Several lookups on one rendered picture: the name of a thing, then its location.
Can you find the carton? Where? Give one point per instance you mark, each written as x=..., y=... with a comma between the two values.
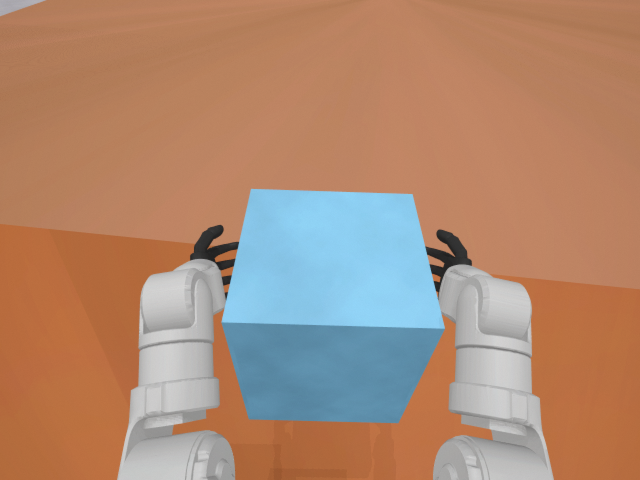
x=332, y=312

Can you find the robot left hand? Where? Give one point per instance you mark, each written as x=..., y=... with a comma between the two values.
x=201, y=250

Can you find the robot left upper arm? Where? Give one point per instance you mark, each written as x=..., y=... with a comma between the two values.
x=201, y=455

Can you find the robot right forearm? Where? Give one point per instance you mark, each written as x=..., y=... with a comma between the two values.
x=493, y=380

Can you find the robot right hand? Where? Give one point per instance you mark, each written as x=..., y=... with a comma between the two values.
x=449, y=260

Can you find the robot right upper arm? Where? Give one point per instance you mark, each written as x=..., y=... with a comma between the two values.
x=471, y=458

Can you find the robot left forearm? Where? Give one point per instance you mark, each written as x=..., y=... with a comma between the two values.
x=176, y=376

